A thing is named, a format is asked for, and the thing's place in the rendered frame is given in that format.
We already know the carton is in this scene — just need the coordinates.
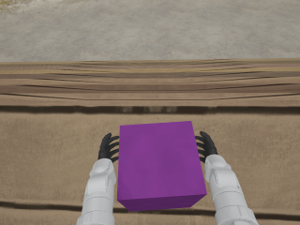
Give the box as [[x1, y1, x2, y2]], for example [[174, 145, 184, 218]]
[[117, 121, 207, 212]]

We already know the robot left forearm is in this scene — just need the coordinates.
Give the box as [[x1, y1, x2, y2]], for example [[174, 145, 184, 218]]
[[76, 158, 116, 225]]

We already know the left robot hand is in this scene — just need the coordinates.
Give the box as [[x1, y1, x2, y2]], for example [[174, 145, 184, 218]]
[[97, 132, 120, 163]]

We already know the right robot hand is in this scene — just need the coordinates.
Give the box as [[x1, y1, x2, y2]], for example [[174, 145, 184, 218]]
[[195, 131, 218, 163]]

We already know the robot right forearm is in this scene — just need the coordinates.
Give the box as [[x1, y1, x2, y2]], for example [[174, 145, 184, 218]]
[[204, 154, 259, 225]]

